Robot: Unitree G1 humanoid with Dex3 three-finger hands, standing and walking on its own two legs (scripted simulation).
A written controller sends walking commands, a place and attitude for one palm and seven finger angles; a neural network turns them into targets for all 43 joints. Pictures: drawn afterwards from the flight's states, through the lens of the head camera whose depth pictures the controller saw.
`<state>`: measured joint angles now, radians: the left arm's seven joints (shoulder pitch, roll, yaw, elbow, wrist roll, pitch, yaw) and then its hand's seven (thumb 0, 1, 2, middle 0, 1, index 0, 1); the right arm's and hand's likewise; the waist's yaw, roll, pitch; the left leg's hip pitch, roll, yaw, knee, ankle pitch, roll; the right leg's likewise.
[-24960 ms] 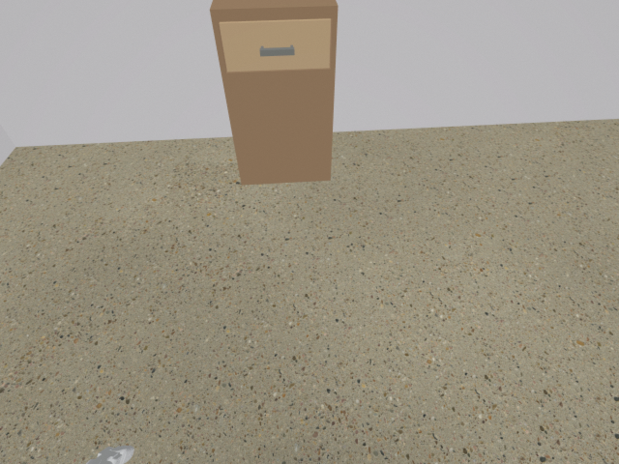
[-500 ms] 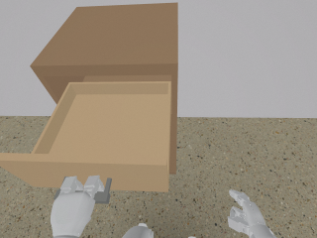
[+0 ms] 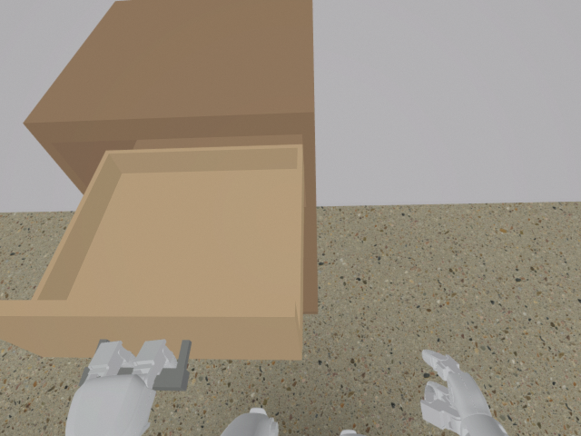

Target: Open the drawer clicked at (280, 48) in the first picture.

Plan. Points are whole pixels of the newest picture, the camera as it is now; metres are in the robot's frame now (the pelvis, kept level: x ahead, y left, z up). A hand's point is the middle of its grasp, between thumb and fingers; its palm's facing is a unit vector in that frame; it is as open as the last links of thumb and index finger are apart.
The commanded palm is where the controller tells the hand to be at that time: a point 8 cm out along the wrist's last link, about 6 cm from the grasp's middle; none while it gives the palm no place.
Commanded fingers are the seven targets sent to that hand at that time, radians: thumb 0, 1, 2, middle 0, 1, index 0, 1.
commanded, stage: open the thumb to release the handle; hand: left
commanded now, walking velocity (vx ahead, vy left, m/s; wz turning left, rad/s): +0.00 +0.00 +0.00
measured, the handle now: (139, 362) +0.22 +0.22 +0.00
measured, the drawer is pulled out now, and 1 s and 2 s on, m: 0.30 0.30 0.30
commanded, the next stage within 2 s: lift the hand off the handle in 0.48 s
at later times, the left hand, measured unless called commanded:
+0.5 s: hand (130, 411) +0.16 +0.22 -0.02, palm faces -0.05 -0.10 -0.99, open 12.5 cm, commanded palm +0.14 +0.22 +0.03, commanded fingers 0.00 -0.50 0.30 -0.30 -1.20 -0.30 -1.20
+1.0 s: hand (133, 407) +0.17 +0.22 -0.02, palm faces -0.01 -0.10 -0.99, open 13.8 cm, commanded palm +0.15 +0.22 +0.04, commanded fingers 0.00 -0.50 0.30 -0.30 -1.20 -0.30 -1.20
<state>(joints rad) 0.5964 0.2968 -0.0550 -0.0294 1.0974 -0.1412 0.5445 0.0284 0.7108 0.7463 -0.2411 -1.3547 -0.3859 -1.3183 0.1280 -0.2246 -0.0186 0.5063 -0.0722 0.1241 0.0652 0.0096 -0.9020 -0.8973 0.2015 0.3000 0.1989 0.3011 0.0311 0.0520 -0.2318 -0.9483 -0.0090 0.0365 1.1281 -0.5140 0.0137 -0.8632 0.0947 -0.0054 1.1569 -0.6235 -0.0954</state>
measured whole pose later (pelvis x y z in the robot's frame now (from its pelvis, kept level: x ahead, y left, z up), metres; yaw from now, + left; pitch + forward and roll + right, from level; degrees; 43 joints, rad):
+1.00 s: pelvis -0.03 +0.00 +0.01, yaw +1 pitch +15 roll +0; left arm 0.38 0.30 -0.14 0.12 1.09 -0.01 0.55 0.00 -0.49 0.30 -0.30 -1.21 -0.33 -1.23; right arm 0.15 -0.22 -0.01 0.54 -0.04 0.15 0.02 0.01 -0.90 -0.90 0.20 0.30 0.20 0.30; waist 0.03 0.07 -0.21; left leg -0.93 -0.02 -0.01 1.11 -0.46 0.02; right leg -0.82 0.09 -0.05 1.12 -0.57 -0.09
